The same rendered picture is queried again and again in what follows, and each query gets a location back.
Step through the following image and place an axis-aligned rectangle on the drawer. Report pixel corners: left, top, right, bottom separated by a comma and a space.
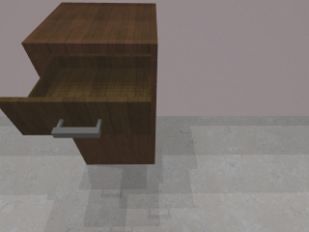
0, 55, 152, 135

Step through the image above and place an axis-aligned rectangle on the cabinet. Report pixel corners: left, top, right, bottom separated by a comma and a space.
21, 2, 158, 165

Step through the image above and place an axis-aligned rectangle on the handle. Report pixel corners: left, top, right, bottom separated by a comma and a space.
51, 119, 102, 138

